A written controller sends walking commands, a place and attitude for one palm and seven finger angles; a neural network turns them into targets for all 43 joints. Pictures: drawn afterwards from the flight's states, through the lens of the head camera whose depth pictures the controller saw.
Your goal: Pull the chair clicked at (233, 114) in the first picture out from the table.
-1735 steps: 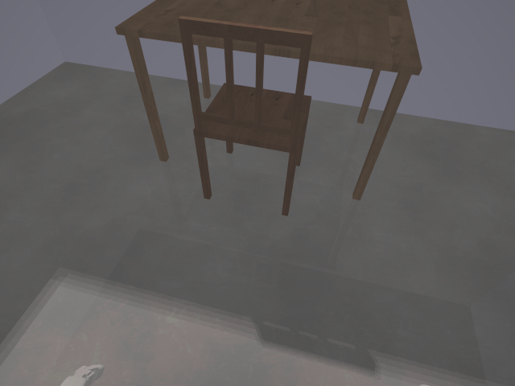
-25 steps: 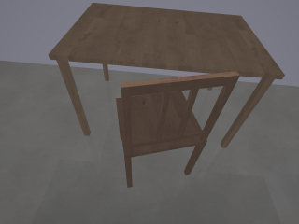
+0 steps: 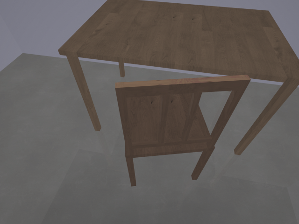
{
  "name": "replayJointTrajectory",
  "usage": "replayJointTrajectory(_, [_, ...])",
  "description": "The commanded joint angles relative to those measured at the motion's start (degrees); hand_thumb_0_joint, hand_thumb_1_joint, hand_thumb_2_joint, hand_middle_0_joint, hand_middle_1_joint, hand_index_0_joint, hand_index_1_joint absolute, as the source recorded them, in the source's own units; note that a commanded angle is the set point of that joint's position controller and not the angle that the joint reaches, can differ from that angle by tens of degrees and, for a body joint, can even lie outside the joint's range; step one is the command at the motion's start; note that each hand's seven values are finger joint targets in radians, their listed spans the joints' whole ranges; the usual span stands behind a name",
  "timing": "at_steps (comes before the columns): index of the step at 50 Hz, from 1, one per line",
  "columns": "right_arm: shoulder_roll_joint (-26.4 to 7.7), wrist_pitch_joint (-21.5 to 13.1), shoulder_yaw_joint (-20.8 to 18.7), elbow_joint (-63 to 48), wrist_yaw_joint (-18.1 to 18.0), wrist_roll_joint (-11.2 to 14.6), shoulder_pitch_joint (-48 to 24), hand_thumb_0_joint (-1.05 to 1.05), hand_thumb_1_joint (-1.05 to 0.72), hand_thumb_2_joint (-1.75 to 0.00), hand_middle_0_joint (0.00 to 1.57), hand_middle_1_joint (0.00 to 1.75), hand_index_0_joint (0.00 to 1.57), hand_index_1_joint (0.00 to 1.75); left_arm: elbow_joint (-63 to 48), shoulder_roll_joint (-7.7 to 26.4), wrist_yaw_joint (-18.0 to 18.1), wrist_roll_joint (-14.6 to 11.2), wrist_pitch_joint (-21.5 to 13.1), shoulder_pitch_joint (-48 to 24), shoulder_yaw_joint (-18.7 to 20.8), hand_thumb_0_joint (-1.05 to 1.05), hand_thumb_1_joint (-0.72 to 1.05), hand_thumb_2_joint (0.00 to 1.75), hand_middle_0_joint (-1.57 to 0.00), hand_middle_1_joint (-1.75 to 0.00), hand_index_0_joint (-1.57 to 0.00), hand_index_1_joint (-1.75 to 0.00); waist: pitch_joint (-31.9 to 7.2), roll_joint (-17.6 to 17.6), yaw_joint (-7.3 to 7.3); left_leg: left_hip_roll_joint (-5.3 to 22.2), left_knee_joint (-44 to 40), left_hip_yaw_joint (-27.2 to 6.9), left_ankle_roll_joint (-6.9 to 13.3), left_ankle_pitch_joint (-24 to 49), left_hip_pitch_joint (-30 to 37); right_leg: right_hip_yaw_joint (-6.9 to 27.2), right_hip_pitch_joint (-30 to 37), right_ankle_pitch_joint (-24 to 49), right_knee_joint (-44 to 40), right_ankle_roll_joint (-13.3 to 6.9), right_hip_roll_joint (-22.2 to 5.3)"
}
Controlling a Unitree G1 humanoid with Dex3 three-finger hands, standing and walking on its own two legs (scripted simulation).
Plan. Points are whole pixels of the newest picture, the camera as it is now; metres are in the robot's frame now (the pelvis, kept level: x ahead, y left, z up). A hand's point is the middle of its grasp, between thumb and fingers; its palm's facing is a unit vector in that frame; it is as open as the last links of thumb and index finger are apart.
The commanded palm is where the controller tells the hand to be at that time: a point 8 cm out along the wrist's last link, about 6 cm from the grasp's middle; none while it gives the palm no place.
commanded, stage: shuffle to correct the standing spot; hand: left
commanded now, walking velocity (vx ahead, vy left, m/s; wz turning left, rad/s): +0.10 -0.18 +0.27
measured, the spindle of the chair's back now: (162, 120) +0.50 -0.03 -0.09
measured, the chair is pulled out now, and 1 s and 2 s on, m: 0.12 0.12 0.12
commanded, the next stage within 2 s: come to a stop and stand still in 0.50 s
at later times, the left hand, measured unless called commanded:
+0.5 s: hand out of the picture +0.03 +0.08 -0.18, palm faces +0.20 -0.97 -0.13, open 7.4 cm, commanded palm none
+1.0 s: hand out of the picture +0.03 -0.01 -0.16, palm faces +0.27 -0.93 -0.23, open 7.4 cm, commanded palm none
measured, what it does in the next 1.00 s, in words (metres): steps to the right: left foot, then right foot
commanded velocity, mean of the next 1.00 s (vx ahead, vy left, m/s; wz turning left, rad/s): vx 0.01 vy -0.01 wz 0.11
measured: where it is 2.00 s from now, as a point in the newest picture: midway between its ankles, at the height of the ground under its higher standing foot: outside the picture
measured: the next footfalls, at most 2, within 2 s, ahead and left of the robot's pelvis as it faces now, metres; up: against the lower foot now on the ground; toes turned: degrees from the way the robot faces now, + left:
left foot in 0.30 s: +0.13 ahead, +0.03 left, +0.00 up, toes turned +9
right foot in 0.68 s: +0.15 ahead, -0.28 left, +0.00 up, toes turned +7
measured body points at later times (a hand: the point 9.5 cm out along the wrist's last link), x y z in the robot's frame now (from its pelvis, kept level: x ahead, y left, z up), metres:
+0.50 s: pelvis +0.06 -0.08 +0.00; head +0.07 -0.05 +0.45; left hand +0.02 +0.13 -0.17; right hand +0.14 -0.31 -0.14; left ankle +0.10 +0.02 -0.73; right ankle +0.07 -0.25 -0.66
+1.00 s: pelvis +0.09 -0.17 +0.01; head +0.12 -0.17 +0.46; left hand +0.02 +0.04 -0.14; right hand +0.21 -0.39 -0.15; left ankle +0.06 -0.06 -0.65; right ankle +0.11 -0.29 -0.73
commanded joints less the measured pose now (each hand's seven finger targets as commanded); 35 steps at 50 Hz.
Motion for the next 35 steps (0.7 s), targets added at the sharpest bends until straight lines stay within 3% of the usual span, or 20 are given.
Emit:
replayJointTrajectory(1, [-3.5,-1.3,-0.8,-4.6,-0.5,-0.3,-3.8,0.0,-0.9,-0.9,0.2,0.3,0.2,0.3,0.9,2.5,1.3,-0.2,-0.1,9.9,0.0,0.0,0.9,0.9,-0.2,-0.3,-0.2,-0.3,7.9,-4.0,2.24,2.3,21.1,5.1,0.6,-1.9,-18.1,13.0,7.0,34.2,-12.9,-1.7,-16.7])
replayJointTrajectory(3, [-2.3,-1.1,-0.5,-5.1,0.0,-0.4,-4.4,0.0,-0.9,-0.9,0.2,0.3,0.2,0.3,1.3,2.1,1.4,0.0,-0.9,11.4,-0.5,0.0,0.9,0.9,-0.2,-0.3,-0.2,-0.3,5.6,-2.6,2.14,1.5,21.7,6.9,0.6,-0.3,-18.0,7.9,9.9,48.2,-10.1,-2.4,-14.3])
replayJointTrajectory(8, [-3.3,-0.4,-0.2,-7.3,-0.3,-0.1,-7.5,0.0,-0.9,-0.9,0.2,0.3,0.2,0.3,1.7,2.4,1.9,0.3,-0.7,11.7,-0.7,0.0,0.9,0.9,-0.2,-0.3,-0.2,-0.3,4.5,-4.3,1.07,0.9,11.8,9.8,1.5,3.8,-14.4,4.8,9.8,56.5,-9.8,0.9,-11.4])
replayJointTrajectory(11, [-3.9,-1.1,-0.1,-6.9,-1.1,0.0,-4.6,0.0,-0.9,-0.9,0.2,0.3,0.2,0.3,1.1,4.2,1.3,0.1,-0.5,9.4,-0.3,0.0,0.9,0.9,-0.2,-0.3,-0.2,-0.3,1.7,-4.8,-1.09,-1.5,-0.6,12.8,2.9,5.5,-3.4,2.3,8.0,68.7,-3.8,1.2,-10.4])
replayJointTrajectory(12, [-4.7,-1.3,-0.2,-6.2,-1.6,0.1,-2.0,0.0,-0.9,-0.9,0.2,0.3,0.2,0.3,1.0,4.4,1.0,-0.2,-0.2,8.7,-0.2,0.0,0.9,0.9,-0.2,-0.3,-0.2,-0.3,0.4,-4.8,-2.3,-1.6,-5.0,12.7,3.7,9.1,1.7,2.0,6.7,69.7,-0.1,2.4,-9.6])
replayJointTrajectory(13, [-5.7,-1.6,-0.5,-4.6,-2.0,0.0,3.0,0.0,-0.9,-0.9,0.2,0.3,0.2,0.3,0.8,4.6,0.8,-0.5,0.0,7.8,-0.2,0.0,0.9,0.9,-0.2,-0.3,-0.2,-0.3,-1.7,-4.2,-4.8,-0.5,-10.6,10.6,4.9,14.7,8.9,1.5,3.7,67.0,7.7,4.1,-8.5])
replayJointTrajectory(14, [-8.4,-1.7,-1.1,-3.4,-2.5,-0.2,8.5,0.0,-0.9,-0.9,0.2,0.3,0.2,0.3,0.3,3.3,0.4,-0.9,0.2,7.9,-0.3,0.0,0.9,0.9,-0.2,-0.3,-0.2,-0.3,-4.8,1.4,-7.05,7.2,-14.7,0.7,8.8,24.7,18.1,1.0,-3.4,50.7,22.3,5.6,-6.8])
replayJointTrajectory(15, [-11.9,-1.6,-1.6,-4.3,-2.6,-0.3,8.8,0.0,-0.9,-0.9,0.2,0.3,0.2,0.3,-1.4,0.8,0.3,-1.4,0.3,9.2,-0.9,0.0,0.9,0.9,-0.2,-0.3,-0.2,-0.3,-4.8,12.7,-5.81,23.8,-20.3,-22.0,17.3,38.6,21.5,1.1,-18.2,-5.1,41.4,7.0,0.0])
replayJointTrajectory(16, [-14.3,-1.0,-1.6,-6.2,-2.2,0.3,4.7,0.0,-0.9,-0.9,0.2,0.3,0.2,0.3,-3.0,3.6,0.8,-0.3,1.4,9.4,0.1,0.0,0.9,0.9,-0.2,-0.3,-0.2,-0.3,-3.0,6.5,-3.49,30.2,-25.2,-32.1,21.2,28.8,14.2,10.3,-21.1,-12.7,48.6,5.4,-0.1])
replayJointTrajectory(17, [-14.5,-1.0,-1.9,-8.8,-1.7,0.2,-2.5,0.0,-0.9,-0.9,0.2,0.3,0.2,0.3,-4.2,3.8,0.6,0.8,1.9,7.8,0.6,0.0,0.9,0.9,-0.2,-0.3,-0.2,-0.3,5.3,2.4,-0.93,29.1,-29.8,-29.4,19.7,10.3,1.9,12.6,-21.2,-10.3,47.2,4.3,-2.9])
replayJointTrajectory(18, [-10.5,-1.6,-1.3,-9.2,-1.8,0.0,-6.9,0.0,-0.9,-0.9,0.2,0.3,0.2,0.3,-3.8,2.3,0.1,1.6,2.5,6.1,0.4,0.0,0.9,0.9,-0.2,-0.3,-0.2,-0.3,9.8,3.4,1.41,22.7,-32.3,-24.4,14.3,4.4,-3.9,11.6,-22.7,-2.9,44.2,4.6,-3.3])
replayJointTrajectory(20, [-8.9,-2.4,-0.6,-9.8,-1.5,-0.2,-9.7,0.0,-0.9,-0.9,0.2,0.3,0.2,0.3,-2.7,1.3,-0.8,1.3,3.0,8.7,0.3,0.0,0.9,0.9,-0.2,-0.3,-0.2,-0.3,10.6,8.6,3.61,17.4,-32.8,-15.2,9.9,4.7,-10.6,10.9,-18.3,3.1,41.2,5.5,-4.6])
replayJointTrajectory(21, [-9.3,-2.6,-0.9,-10.1,-1.3,-0.2,-10.0,0.0,-0.9,-0.9,0.2,0.3,0.2,0.3,-2.2,1.3,-0.9,1.0,3.3,10.0,0.3,0.0,0.9,0.9,-0.2,-0.3,-0.2,-0.3,8.3,9.0,4.13,15.5,-31.9,-11.8,8.8,6.4,-10.2,10.4,-16.1,4.1,38.8,5.7,-4.7])
replayJointTrajectory(24, [-11.9,-2.0,-2.3,-11.1,-0.6,-0.5,-10.0,0.0,-0.9,-0.9,0.2,0.3,0.2,0.3,-2.1,0.4,-0.8,0.3,3.5,9.5,0.0,0.0,0.9,0.9,-0.2,-0.3,-0.2,-0.3,2.4,8.5,3.15,12.5,-29.8,-6.6,7.2,4.1,-6.1,6.2,-12.4,2.1,25.7,6.9,-4.6])
replayJointTrajectory(29, [-13.6,-0.1,-3.9,-10.7,0.1,-0.8,-7.4,0.0,-0.9,-0.9,0.2,0.3,0.2,0.3,-2.9,0.7,-0.8,0.2,2.5,5.3,-0.4,0.0,0.9,0.9,-0.2,-0.3,-0.2,-0.3,1.6,10.0,0.09,12.4,-27.3,-8.7,5.3,-7.5,-4.2,2.1,-7.6,-0.2,9.7,7.6,-2.6])
replayJointTrajectory(31, [-12.9,0.4,-3.7,-10.4,0.1,-0.7,-7.6,0.0,-0.9,-0.9,0.2,0.3,0.2,0.3,-2.1,1.4,-0.8,0.1,1.9,7.6,-0.1,0.0,0.9,0.9,-0.2,-0.3,-0.2,-0.3,1.3,9.3,1.45,10.8,-22.6,-7.5,2.7,-8.3,-5.8,1.9,-1.6,2.1,0.8,7.5,-1.5])
replayJointTrajectory(32, [-10.7,0.4,-3.0,-10.2,0.3,-0.6,-7.1,0.0,-0.9,-0.9,0.2,0.3,0.2,0.3,-0.9,2.5,-0.5,0.1,1.1,10.1,0.0,0.0,0.9,0.9,-0.2,-0.3,-0.2,-0.3,0.5,3.8,2.53,7.0,-16.4,-4.5,0.7,-6.9,-7.0,3.9,2.8,3.6,-5.4,7.5,-1.9])
replayJointTrajectory(33, [-6.0,0.4,-1.8,-10.4,0.3,0.1,-6.2,0.0,-0.9,-0.9,0.2,0.3,0.2,0.3,-0.3,5.3,0.0,0.1,0.0,10.8,0.0,0.0,0.9,0.9,-0.2,-0.3,-0.2,-0.3,0.1,-6.7,2.65,1.5,-4.8,1.4,-1.8,-3.8,-8.6,15.2,2.8,1.1,-12.7,5.9,-9.8])
replayJointTrajectory(34, [-2.9,0.5,-0.8,-11.6,0.5,0.2,-5.9,0.0,-0.9,-0.9,0.2,0.3,0.2,0.3,-1.1,9.3,0.3,-0.1,-0.4,8.2,0.6,0.0,0.9,0.9,-0.2,-0.3,-0.2,-0.3,1.4,-17.2,1.81,-0.5,0.8,3.7,-2.7,-6.1,-10.9,24.3,0.3,6.4,-17.6,3.8,-18.4])
replayJointTrajectory(35, [-4.3,0.7,-0.8,-12.3,0.5,0.3,-7.5,0.0,-0.9,-0.9,0.2,0.3,0.2,0.3,-2.5,10.1,0.2,-0.2,-0.3,7.0,0.6,0.0,0.9,0.9,-0.2,-0.3,-0.2,-0.3,1.8,-8.5,2.44,0.9,4.2,1.5,-2.1,-6.4,-8.4,25.7,-2.9,9.3,-18.4,1.7,-21.1])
